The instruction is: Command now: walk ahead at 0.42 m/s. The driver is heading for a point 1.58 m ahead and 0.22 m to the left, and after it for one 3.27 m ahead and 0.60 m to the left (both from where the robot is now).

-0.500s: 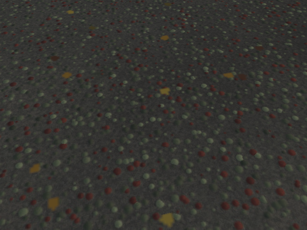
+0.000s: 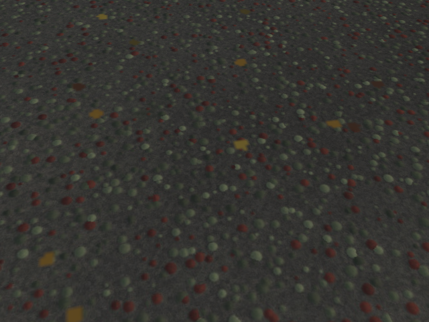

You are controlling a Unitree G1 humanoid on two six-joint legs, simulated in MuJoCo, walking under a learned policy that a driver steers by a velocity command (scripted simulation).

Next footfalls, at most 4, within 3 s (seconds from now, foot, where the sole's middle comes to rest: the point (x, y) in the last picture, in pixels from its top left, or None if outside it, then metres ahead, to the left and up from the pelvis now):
0.36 right None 0.37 -0.08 -0.78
0.90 left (188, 271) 0.68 0.09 -0.78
1.46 right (237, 197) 0.99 -0.08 -0.78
2.02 left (193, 143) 1.27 0.09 -0.78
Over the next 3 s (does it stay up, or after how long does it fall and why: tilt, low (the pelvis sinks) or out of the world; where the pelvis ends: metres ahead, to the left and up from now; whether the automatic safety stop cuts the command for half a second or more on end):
stays up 1.53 0.12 0.00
